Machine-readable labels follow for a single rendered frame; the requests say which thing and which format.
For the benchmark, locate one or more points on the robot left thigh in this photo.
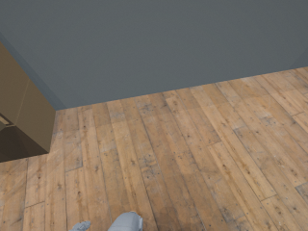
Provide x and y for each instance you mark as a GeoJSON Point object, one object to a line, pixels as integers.
{"type": "Point", "coordinates": [127, 222]}

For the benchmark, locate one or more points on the robot left hand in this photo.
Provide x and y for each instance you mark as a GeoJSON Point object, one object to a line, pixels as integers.
{"type": "Point", "coordinates": [83, 226]}

